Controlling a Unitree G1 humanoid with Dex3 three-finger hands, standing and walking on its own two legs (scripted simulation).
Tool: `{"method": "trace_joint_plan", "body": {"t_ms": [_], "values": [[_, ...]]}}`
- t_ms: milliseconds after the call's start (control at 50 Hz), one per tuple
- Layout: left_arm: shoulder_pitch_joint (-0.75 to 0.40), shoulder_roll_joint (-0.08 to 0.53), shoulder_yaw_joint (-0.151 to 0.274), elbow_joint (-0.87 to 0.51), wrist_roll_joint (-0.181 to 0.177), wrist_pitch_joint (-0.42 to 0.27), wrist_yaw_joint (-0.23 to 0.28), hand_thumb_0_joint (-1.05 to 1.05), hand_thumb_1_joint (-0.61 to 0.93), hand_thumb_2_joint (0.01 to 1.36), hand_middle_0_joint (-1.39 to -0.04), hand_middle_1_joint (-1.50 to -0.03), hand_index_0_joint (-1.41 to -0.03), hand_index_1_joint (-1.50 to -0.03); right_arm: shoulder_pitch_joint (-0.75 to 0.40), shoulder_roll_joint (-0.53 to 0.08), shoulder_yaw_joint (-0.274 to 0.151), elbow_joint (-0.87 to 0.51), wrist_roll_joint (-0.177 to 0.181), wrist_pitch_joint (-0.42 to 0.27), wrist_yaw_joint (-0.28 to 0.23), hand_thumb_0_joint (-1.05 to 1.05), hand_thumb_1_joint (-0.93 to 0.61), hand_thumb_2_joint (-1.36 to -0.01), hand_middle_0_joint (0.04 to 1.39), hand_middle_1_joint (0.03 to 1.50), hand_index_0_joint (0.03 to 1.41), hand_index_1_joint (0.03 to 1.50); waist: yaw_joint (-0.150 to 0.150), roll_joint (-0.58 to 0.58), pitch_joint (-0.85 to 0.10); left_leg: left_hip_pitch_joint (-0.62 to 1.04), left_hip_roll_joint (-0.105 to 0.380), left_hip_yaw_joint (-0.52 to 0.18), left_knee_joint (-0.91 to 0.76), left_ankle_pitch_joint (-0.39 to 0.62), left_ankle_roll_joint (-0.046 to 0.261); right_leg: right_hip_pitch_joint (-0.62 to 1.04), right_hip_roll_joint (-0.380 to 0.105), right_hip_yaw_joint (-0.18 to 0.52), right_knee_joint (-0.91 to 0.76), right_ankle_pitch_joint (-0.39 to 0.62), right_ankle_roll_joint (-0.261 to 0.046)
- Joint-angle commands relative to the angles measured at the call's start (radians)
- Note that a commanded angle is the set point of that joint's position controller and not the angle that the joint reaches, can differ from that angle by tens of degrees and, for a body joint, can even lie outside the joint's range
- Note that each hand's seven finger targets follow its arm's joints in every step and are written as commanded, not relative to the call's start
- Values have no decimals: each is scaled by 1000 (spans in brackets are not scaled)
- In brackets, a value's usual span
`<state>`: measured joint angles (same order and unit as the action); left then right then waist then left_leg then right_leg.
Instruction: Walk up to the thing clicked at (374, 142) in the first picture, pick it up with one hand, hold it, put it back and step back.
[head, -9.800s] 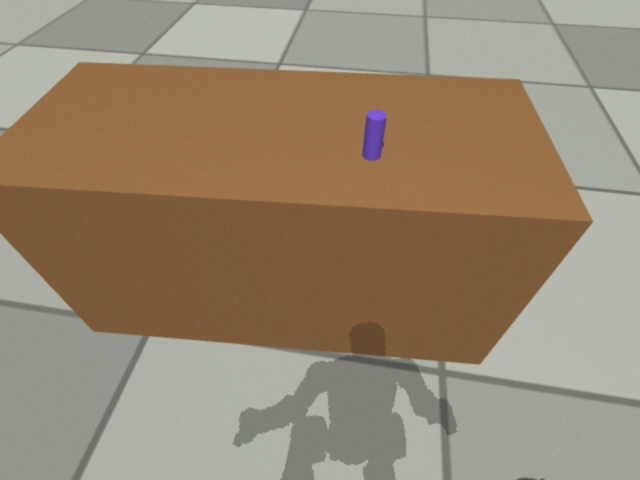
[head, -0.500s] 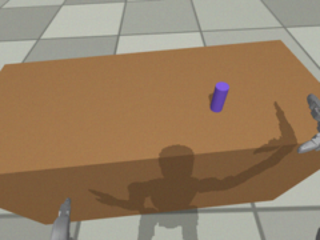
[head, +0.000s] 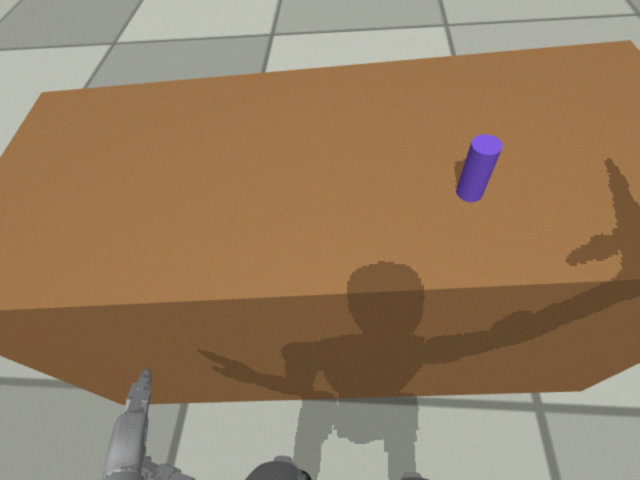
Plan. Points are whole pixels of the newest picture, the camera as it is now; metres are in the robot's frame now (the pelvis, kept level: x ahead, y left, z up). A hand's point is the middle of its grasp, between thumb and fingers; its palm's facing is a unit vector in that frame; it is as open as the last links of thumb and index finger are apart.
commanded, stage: go down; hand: right
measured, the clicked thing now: (477, 170) +0.55 -0.20 +0.01
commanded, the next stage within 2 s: approach in 1.32 s
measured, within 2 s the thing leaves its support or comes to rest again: neither
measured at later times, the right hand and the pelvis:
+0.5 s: hand out of the picture +0.44 -0.37 +0.14, palm faces +0.16 +0.99 +0.03, open 17.7 cm; pelvis +0.00 -0.01 -0.01, yaw +1 degrees
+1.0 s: hand out of the picture +0.46 -0.38 +0.14, palm faces +0.17 +0.98 +0.03, open 17.7 cm; pelvis +0.00 -0.01 -0.02, yaw +1 degrees
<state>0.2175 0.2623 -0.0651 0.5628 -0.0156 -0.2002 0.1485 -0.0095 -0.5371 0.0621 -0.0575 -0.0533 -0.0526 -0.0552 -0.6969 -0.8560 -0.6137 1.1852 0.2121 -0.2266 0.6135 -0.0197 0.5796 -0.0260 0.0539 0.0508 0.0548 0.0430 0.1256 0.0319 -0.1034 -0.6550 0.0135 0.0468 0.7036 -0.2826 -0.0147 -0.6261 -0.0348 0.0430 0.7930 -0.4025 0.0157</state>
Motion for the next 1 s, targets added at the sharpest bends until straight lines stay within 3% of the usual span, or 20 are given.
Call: {"method": "trace_joint_plan", "body": {"t_ms": [0,40,100,120,180,220,260,340,400,460,500,540,560,620,720,780,840,900,940,980], "values": [[13,157,55,-142,6,-49,10,0,-560,61,-51,-51,-46,-57,-389,-445,-53,-188,10,-55,-23,0,578,-34,55,49,53,48,-22,-237,-371,169,-29,-14,-35,208,42,192,17,10,-78,393,-6],[-15,157,57,-222,4,-53,8,0,-564,65,-51,-52,-44,-59,-392,-430,-39,-175,1,-50,-27,0,562,-30,59,45,56,45,-12,-197,-371,182,-32,-12,-31,231,38,175,17,7,-65,399,-11],[24,148,58,-172,9,-44,-4,0,-564,62,-51,-52,-45,-58,-381,-407,-14,-128,-8,-33,-21,0,573,-34,55,48,53,48,-9,-234,-311,124,-33,-14,-19,225,42,151,13,4,-51,418,-6],[46,178,92,-149,11,-42,-5,0,-568,65,-51,-50,-43,-58,-361,-403,-11,-93,-14,-25,-18,0,559,-36,57,48,54,47,-2,-241,-336,106,-34,-16,-6,232,45,163,8,9,-41,455,-3],[-29,195,90,-256,11,-52,-10,0,-574,69,-52,-49,-42,-60,-461,-431,-13,-173,-14,-29,-10,0,580,-36,54,48,53,48,3,-248,-415,113,-37,-13,2,238,45,194,3,17,-24,469,-3],[21,169,74,-192,12,-44,-16,0,-569,66,-51,-51,-43,-60,-436,-419,-17,-133,-12,-25,-5,0,560,-33,58,46,54,46,6,-264,-405,84,-34,-14,9,218,46,198,4,16,-13,456,-5],[1,208,104,-240,11,-49,-13,0,-572,70,-50,-49,-40,-59,-465,-452,-41,-159,-5,-35,-9,0,587,-31,56,48,55,47,13,-254,-466,91,-37,-8,15,221,46,226,0,25,-8,478,-3],[40,163,63,-199,10,-37,-16,0,-568,68,-49,-50,-41,-59,-459,-470,-37,-150,-24,-30,-23,0,577,-24,60,44,55,44,2,-258,-418,116,-29,-15,14,215,45,144,21,7,-12,374,-17],[-18,179,67,-287,10,-37,-12,0,-563,64,-49,-50,-42,-57,-555,-547,-76,-228,-36,-39,-47,0,589,-24,58,46,54,45,-9,-276,-474,153,-30,-17,16,220,46,155,17,6,-13,377,-11],[62,163,68,-204,11,-21,-19,0,-558,62,-49,-52,-44,-57,-472,-467,-25,-114,-52,-16,-55,0,599,-30,52,48,50,48,4,-282,-365,101,-36,-11,19,197,48,118,17,7,-19,368,-10],[-13,177,70,-294,13,-31,-19,0,-560,62,-49,-51,-43,-57,-529,-497,-35,-157,-62,-17,-60,0,565,-26,61,45,55,44,11,-274,-421,102,-35,-15,18,209,48,142,12,6,-8,369,-11],[25,185,87,-262,14,-26,-21,0,-565,64,-49,-49,-41,-57,-543,-488,-18,-133,-64,-11,-59,0,592,-28,55,47,53,47,18,-290,-386,84,-36,-15,25,212,50,137,10,7,-3,385,-6],[37,161,69,-220,16,-23,-27,0,-565,64,-49,-49,-42,-57,-526,-461,-9,-105,-62,-7,-50,0,605,-32,51,50,50,49,15,-291,-371,60,-37,-12,35,212,50,126,5,14,6,411,-4],[19,181,88,-293,14,-33,-30,0,-567,64,-50,-48,-42,-57,-530,-450,2,-83,-62,-2,-38,0,611,-32,48,50,50,50,46,-248,-403,74,-36,-10,37,232,45,129,5,15,20,397,-13],[46,183,84,-297,13,-26,-36,0,-565,63,-50,-49,-42,-56,-536,-471,-3,-65,-57,-4,-19,0,600,-33,53,49,52,48,44,-261,-430,42,-37,-2,52,215,44,144,6,25,30,414,-13],[71,211,111,-292,16,-18,-36,0,-562,62,-49,-47,-42,-55,-597,-553,-46,-130,-63,-12,-31,0,604,-31,52,49,51,49,34,-303,-477,52,-34,-7,62,233,47,161,9,21,40,440,-11],[57,191,100,-262,18,-14,-42,0,-560,61,-48,-48,-41,-54,-610,-555,-53,-130,-67,-15,-41,0,600,-29,53,48,51,48,31,-316,-462,12,-37,-8,68,221,50,153,2,25,56,475,-7],[11,188,88,-290,19,-11,-42,0,-561,62,-47,-46,-39,-54,-637,-564,-49,-134,-87,-13,-57,0,611,-26,48,49,46,49,24,-327,-479,51,-31,-15,66,221,54,117,9,15,48,418,-10],[-25,154,47,-289,18,-11,-43,0,-562,62,-46,-45,-39,-53,-632,-523,-22,-101,-89,-8,-57,0,611,-26,49,49,48,48,19,-340,-449,30,-37,-10,62,195,54,111,3,17,45,412,-7],[-23,174,63,-295,19,-8,-41,0,-558,58,-46,-45,-39,-51,-629,-529,-22,-86,-97,-4,-56,0,611,-23,52,48,50,48,28,-340,-483,24,-41,-6,68,204,54,137,-4,25,49,452,-4]]}}
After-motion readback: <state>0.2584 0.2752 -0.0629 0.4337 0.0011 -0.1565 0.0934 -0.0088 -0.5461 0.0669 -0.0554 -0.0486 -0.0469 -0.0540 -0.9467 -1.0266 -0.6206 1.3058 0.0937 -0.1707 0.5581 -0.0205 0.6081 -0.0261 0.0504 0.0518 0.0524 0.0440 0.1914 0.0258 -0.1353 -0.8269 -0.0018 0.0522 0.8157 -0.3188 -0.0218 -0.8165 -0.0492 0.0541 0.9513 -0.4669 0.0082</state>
